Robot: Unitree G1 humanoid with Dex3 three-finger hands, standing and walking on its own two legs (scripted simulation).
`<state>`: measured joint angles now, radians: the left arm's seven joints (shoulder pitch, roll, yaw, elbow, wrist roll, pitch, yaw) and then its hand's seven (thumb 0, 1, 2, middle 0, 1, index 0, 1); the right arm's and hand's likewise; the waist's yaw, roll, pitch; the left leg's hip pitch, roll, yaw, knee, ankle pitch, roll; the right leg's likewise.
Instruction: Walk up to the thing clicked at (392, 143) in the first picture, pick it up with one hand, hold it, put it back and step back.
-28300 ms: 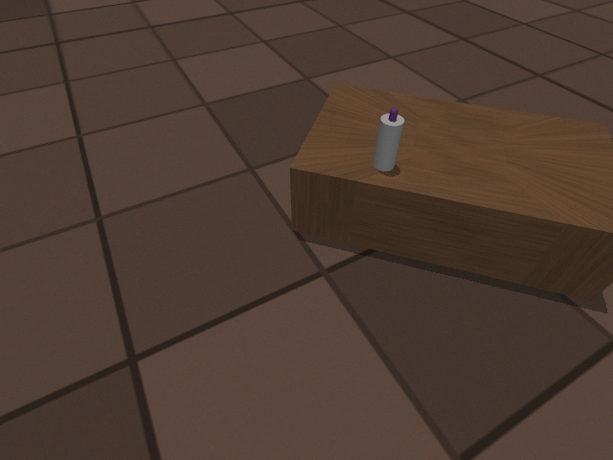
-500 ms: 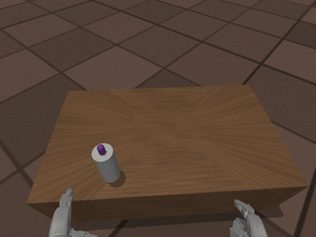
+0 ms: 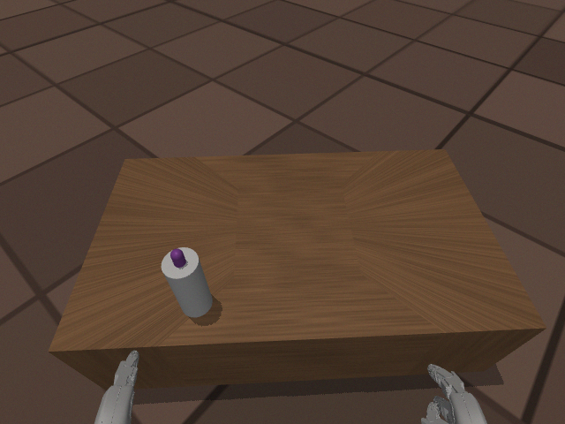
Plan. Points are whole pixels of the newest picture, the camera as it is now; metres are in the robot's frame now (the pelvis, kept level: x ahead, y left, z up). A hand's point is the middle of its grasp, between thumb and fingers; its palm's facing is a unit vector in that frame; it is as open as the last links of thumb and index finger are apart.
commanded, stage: home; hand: left
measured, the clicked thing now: (187, 279) +0.49 +0.23 -0.25
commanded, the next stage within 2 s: stand in 1.56 s
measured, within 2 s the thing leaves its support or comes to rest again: neither
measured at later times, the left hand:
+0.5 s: hand out of the picture +0.07 +0.25 -0.10, palm faces +0.00 -0.91 -0.42, open 17.5 cm
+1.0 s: hand out of the picture +0.04 +0.25 -0.11, palm faces +0.00 -0.92 -0.38, open 17.5 cm
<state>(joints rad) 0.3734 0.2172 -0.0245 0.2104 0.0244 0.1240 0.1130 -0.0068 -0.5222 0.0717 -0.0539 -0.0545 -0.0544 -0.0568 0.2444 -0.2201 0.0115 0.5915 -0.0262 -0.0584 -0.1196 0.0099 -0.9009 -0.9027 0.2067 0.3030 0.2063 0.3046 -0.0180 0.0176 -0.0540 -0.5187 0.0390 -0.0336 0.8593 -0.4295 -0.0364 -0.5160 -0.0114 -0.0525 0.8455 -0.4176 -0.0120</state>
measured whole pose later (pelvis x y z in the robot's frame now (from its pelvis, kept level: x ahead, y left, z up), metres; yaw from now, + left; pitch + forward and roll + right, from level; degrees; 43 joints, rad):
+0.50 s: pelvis +0.01 +0.00 +0.04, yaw +1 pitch -3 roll +0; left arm 0.20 0.33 -0.01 1.02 0.03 0.00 0.04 0.00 -0.54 0.06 -0.05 -0.05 -0.05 -0.05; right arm 0.24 -0.32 -0.01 0.99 -0.03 0.03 -0.02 0.01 -0.90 -0.90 0.21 0.30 0.21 0.30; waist 0.00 0.05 0.02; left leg -0.15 0.02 -0.03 0.44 -0.24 -0.04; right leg -0.16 -0.02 -0.06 0.47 -0.25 -0.01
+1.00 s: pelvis -0.01 -0.01 +0.05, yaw +1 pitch -3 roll +0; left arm 0.15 0.33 -0.01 1.17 0.02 0.00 0.02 0.00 -0.55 0.05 -0.05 -0.05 -0.05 -0.05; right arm 0.19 -0.34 0.01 1.09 -0.02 0.02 -0.01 0.00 -0.90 -0.90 0.21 0.30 0.21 0.30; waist 0.01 0.04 0.03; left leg -0.13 0.04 -0.03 0.36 -0.18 -0.04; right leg -0.13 -0.01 -0.06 0.38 -0.19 -0.01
